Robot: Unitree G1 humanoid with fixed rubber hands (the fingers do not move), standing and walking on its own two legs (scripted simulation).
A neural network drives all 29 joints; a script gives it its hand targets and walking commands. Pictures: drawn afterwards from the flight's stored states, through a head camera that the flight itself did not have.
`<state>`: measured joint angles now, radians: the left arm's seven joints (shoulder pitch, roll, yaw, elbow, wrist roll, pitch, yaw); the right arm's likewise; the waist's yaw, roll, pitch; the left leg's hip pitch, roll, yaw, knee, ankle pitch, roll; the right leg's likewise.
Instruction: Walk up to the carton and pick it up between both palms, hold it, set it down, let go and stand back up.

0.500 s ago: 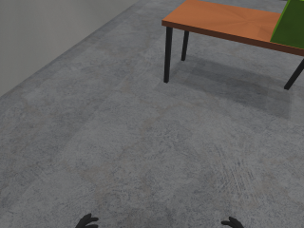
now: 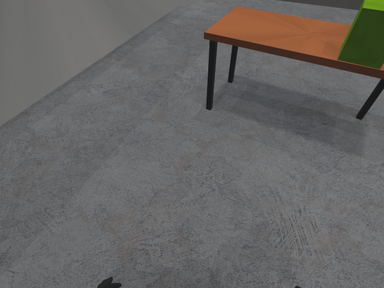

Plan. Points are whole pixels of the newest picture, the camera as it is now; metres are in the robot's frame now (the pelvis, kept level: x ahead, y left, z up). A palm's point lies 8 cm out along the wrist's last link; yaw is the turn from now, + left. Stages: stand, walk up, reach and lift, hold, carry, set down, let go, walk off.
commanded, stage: stand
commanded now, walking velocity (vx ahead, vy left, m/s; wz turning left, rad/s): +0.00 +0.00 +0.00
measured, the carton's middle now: (372, 32) +1.27 -0.91 +0.00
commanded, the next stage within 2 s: walk up in 1.34 s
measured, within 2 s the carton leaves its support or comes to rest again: neither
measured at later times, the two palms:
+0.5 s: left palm out of the picture +0.09 +0.23 -0.11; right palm out of the picture +0.08 -0.23 -0.12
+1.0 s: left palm out of the picture +0.05 +0.23 -0.12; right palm out of the picture +0.04 -0.23 -0.12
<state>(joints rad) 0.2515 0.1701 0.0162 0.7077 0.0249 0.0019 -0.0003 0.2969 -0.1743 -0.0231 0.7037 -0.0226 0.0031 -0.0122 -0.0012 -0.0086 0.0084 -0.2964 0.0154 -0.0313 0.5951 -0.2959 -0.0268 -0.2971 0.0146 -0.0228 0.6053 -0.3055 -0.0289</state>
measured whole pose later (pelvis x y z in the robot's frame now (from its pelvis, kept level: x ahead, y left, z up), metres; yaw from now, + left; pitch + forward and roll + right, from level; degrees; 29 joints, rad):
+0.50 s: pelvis +0.00 +0.00 +0.00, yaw +0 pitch +0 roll +0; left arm 0.27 0.17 0.03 0.77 0.02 -0.01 0.00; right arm 0.30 -0.16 -0.03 0.77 -0.02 0.01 -0.02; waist 0.00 0.00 0.00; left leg -0.27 0.02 -0.03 0.56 -0.29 -0.03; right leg -0.27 0.01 -0.02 0.57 -0.30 -0.03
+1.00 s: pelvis +0.00 +0.00 +0.01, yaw +0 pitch -2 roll +0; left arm 0.28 0.17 0.04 0.91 0.02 0.00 0.03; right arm 0.31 -0.15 -0.04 0.90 -0.02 0.00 -0.03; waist 0.01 0.00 0.03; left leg -0.21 0.02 -0.02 0.49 -0.25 -0.02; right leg -0.22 0.02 -0.01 0.50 -0.25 -0.03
